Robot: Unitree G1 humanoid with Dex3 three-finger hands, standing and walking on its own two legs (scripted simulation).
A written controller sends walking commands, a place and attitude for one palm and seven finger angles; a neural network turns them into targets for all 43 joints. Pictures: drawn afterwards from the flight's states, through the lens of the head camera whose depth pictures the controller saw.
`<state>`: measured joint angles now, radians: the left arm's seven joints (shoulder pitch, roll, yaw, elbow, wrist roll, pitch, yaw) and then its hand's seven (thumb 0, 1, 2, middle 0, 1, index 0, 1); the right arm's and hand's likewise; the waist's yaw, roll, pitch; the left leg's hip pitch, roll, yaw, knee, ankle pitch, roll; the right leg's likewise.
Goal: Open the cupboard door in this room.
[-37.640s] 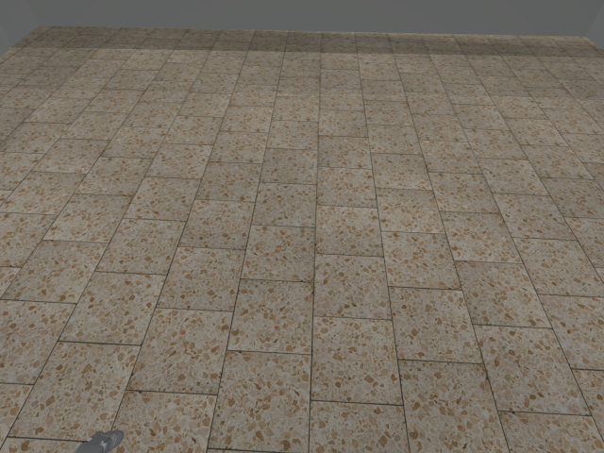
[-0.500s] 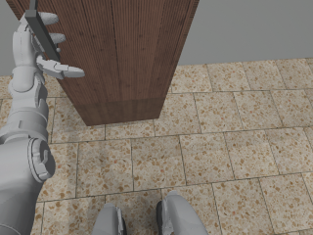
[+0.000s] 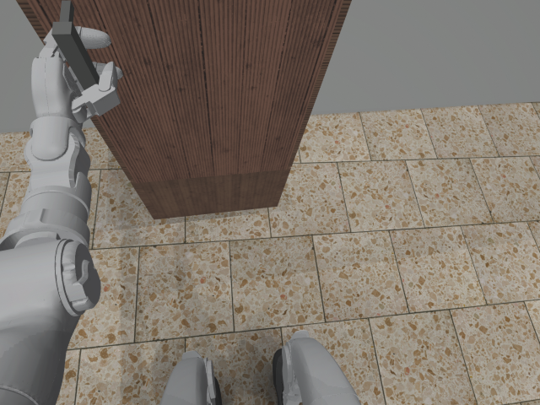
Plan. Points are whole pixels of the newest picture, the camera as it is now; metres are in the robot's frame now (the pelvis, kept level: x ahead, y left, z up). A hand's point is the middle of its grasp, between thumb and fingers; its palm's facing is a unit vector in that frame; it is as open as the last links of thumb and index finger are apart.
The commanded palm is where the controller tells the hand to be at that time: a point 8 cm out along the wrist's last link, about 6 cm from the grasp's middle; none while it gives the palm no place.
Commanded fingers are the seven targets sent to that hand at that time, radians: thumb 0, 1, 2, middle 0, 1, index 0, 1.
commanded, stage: close the thumb around the handle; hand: left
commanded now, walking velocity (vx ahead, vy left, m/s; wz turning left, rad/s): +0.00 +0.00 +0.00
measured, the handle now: (86, 60) +0.59 +0.20 +0.07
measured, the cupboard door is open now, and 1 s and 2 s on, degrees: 0 33 44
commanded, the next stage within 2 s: pull the door open along its arc in 0.10 s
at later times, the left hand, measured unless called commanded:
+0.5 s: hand (111, 105) +0.52 +0.16 +0.06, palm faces +0.03 -1.00 -0.02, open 5.4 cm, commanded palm +0.46 +0.20 +0.06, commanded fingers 0.00 0.90 0.90 -0.40 -1.35 -0.40 -1.35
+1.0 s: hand (186, 204) +0.37 +0.07 +0.07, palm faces +0.42 -0.91 +0.03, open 5.5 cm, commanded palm +0.30 +0.10 +0.06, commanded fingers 0.00 0.90 0.90 -0.40 -1.35 -0.40 -1.35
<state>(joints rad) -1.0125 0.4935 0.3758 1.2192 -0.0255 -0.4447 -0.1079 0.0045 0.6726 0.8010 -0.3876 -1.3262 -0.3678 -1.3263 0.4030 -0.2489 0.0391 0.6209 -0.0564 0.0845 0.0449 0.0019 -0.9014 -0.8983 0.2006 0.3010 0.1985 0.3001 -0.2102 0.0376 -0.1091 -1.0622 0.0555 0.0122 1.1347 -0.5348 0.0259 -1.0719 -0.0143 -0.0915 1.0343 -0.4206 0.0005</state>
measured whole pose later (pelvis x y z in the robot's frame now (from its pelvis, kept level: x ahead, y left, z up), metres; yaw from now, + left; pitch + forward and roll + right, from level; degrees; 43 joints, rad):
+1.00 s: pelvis +0.01 -0.01 +0.02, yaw +1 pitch +17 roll -1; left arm -0.20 -0.14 -0.06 0.44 0.11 -0.39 0.60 0.01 0.74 0.78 -0.36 -1.35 -0.40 -1.35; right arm 0.22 -0.18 -0.02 0.56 -0.09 0.02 0.10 0.01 -0.90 -0.90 0.20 0.30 0.20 0.30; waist -0.02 0.02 -0.16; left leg -0.80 0.03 0.03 1.01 -0.51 0.01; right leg -0.85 -0.03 -0.07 0.98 -0.43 -0.01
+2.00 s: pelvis -0.01 -0.05 +0.02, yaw +3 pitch +14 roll +1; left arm -0.08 -0.12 -0.19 0.36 0.12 -0.35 0.61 -0.01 -0.47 0.31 -0.27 -0.90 -0.27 -0.90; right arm 0.20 -0.18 -0.02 0.61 -0.09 -0.05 0.02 0.01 -0.90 -0.90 0.20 0.30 0.20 0.30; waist -0.02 0.02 -0.14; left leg -0.77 0.03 -0.01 1.01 -0.48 -0.04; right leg -0.82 -0.03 -0.11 1.02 -0.44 -0.06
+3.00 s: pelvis -0.01 -0.02 +0.01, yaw +3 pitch +13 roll +0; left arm 0.29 0.05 -0.22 -0.03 0.00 -0.36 0.09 -0.01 -0.50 0.30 -0.18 -0.31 -0.18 -0.31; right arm 0.23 -0.20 0.02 0.43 -0.02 -0.05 0.02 0.01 -0.90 -0.90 0.20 0.30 0.20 0.30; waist 0.00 0.02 -0.13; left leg -0.79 0.01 0.01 1.09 -0.54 0.01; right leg -0.83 -0.05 -0.08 1.07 -0.47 -0.02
